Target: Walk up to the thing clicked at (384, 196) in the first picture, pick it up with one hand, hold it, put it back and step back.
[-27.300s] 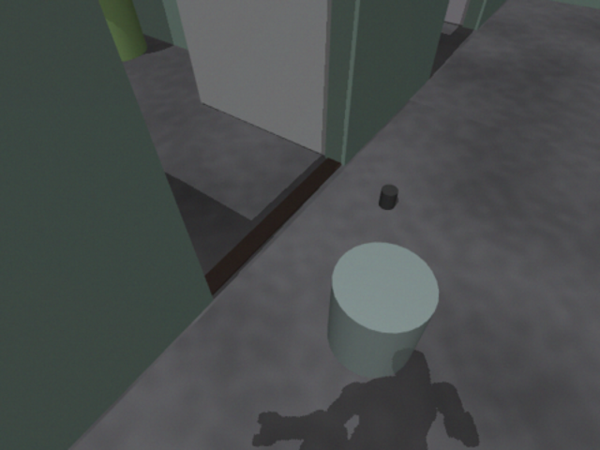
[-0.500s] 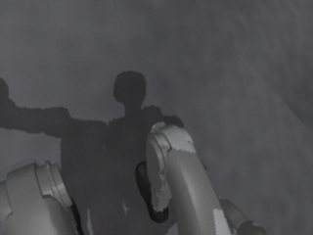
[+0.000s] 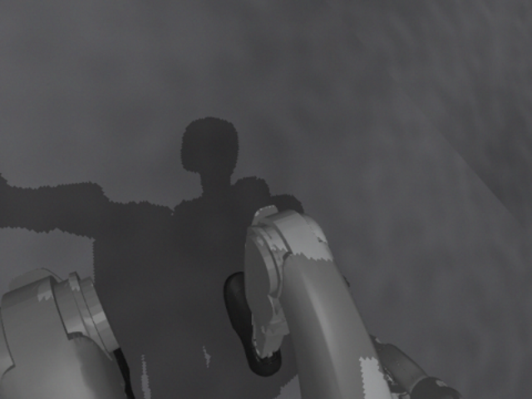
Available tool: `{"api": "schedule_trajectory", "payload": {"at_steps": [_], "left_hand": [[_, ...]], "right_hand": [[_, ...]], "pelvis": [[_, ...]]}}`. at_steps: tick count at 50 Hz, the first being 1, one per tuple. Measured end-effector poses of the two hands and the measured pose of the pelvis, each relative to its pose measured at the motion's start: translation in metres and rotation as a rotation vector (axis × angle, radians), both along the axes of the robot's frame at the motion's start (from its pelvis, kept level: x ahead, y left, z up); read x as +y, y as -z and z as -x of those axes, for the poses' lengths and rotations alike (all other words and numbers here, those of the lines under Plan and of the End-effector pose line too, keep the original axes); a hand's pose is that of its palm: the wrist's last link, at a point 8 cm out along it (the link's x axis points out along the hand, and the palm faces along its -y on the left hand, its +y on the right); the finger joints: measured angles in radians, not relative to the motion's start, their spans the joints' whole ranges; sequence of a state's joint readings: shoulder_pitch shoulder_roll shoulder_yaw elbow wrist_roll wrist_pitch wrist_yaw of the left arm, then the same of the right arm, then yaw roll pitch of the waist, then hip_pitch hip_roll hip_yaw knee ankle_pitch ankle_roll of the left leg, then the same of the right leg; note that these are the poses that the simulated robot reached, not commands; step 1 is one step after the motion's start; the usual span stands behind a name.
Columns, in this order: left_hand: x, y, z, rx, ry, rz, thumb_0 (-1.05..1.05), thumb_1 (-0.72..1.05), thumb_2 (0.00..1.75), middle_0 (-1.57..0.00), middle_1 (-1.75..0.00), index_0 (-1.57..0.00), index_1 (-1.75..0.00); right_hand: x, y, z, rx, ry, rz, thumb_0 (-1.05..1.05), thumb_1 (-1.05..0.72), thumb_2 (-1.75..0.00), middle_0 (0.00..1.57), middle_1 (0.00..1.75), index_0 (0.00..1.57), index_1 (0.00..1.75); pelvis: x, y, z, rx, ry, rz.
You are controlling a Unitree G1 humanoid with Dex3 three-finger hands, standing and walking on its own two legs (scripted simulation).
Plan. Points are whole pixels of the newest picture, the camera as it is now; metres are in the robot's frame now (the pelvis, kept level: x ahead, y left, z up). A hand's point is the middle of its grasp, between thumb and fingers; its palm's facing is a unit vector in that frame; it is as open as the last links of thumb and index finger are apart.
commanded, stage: close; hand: left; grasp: from above
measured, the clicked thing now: out of the picture +0.43 +0.37 -0.26
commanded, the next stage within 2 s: settle in 1.18 s
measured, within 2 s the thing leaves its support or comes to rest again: leaves its support in 1.72 s
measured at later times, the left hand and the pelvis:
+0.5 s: hand out of the picture +0.42 +0.37 -0.23, palm faces -0.44 -0.17 -0.88, open 11.4 cm; pelvis +0.00 +0.00 +0.00, yaw +0 degrees
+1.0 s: hand out of the picture +0.42 +0.37 -0.22, palm faces -0.43 -0.16 -0.89, open 10.5 cm; pelvis +0.00 +0.00 +0.00, yaw +0 degrees
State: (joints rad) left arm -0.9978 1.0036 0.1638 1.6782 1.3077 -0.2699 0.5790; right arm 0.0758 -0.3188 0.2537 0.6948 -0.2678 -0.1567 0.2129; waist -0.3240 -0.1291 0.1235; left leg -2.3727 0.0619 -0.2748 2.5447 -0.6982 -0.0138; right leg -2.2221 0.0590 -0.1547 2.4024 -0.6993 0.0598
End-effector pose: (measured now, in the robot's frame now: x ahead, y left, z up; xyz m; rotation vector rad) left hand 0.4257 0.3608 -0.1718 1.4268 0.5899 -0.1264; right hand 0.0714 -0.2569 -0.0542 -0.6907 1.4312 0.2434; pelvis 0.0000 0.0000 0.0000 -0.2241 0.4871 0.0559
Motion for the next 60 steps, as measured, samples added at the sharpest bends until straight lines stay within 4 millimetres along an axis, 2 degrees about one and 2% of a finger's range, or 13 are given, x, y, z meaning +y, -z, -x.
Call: {"api": "schedule_trajectory", "payload": {"at_steps": [13,25,39,60], "left_hand": [[0.006,0.001,0.002,0.014,-0.035,-0.022,0.00,-0.24,0.88,-0.23,-1.05,-0.27,-1.00],[0.008,-0.001,0.003,0.017,-0.028,-0.010,0.00,-0.15,0.84,-0.34,-1.00,-0.34,-0.96],[0.008,-0.004,0.003,0.013,-0.017,-0.012,0.00,-0.09,0.80,-0.44,-0.95,-0.41,-0.91],[0.008,-0.008,0.001,0.013,-0.026,-0.019,0.01,-0.03,0.73,-0.57,-0.88,-0.49,-0.86]], "right_hand": [[0.006,0.006,-0.008,-0.038,-0.035,-0.030,0.00,-0.90,-0.90,0.20,0.30,0.20,0.30],[0.006,0.004,-0.006,-0.030,-0.031,-0.030,0.00,-0.90,-0.90,0.20,0.30,0.20,0.30],[0.003,0.000,-0.002,-0.028,-0.035,-0.016,0.00,-0.90,-0.90,0.20,0.30,0.20,0.30],[0.004,0.004,-0.001,-0.037,-0.038,-0.031,0.00,-0.90,-0.90,0.20,0.30,0.20,0.30]], "pelvis": [[0.000,0.003,0.001,-0.012,0.003,0.000],[0.001,0.002,0.001,-0.015,0.002,0.002],[0.001,0.002,0.003,-0.019,0.003,0.002],[0.000,0.003,0.004,-0.022,0.006,-0.003]]}}
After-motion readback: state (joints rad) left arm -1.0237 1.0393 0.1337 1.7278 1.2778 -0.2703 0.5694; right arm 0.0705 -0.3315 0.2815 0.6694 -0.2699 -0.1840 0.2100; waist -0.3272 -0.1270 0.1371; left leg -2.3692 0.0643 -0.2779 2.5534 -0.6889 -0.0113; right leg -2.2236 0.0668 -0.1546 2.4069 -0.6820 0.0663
